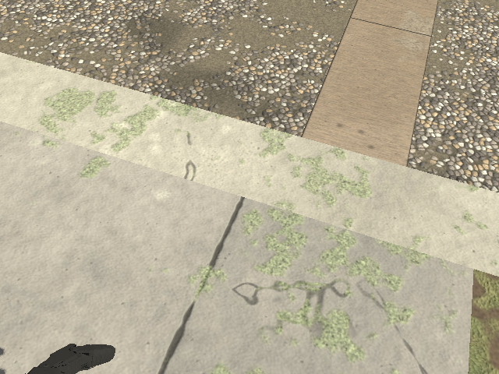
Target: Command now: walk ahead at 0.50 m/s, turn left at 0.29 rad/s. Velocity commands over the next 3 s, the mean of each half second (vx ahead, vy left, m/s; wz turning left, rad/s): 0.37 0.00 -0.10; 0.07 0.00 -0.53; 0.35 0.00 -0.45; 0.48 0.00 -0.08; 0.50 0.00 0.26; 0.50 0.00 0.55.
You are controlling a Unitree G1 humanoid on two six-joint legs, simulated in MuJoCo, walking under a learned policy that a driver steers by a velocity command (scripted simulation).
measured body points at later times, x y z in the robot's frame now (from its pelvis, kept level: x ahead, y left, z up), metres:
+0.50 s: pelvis +0.25 -0.03 +0.00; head +0.29 -0.03 +0.45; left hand +0.30 +0.27 -0.13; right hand +0.46 -0.28 -0.08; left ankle +0.40 +0.09 -0.73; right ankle +0.19 -0.13 -0.74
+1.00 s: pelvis +0.31 -0.05 -0.01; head +0.32 -0.09 +0.44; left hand +0.55 +0.16 -0.09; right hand +0.33 -0.37 -0.13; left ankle +0.39 +0.08 -0.72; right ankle +0.27 -0.14 -0.74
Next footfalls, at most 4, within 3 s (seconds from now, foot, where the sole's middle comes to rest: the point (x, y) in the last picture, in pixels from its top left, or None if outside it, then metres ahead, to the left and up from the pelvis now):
0.08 right None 0.23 -0.13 -0.78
0.52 left None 0.44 0.07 -0.78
0.94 right None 0.31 -0.16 -0.78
1.42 left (247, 334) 0.58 -0.05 -0.78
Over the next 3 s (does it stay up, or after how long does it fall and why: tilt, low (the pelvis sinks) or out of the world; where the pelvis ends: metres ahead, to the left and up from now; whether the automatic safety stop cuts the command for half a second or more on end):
stays up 1.18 -0.57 -0.01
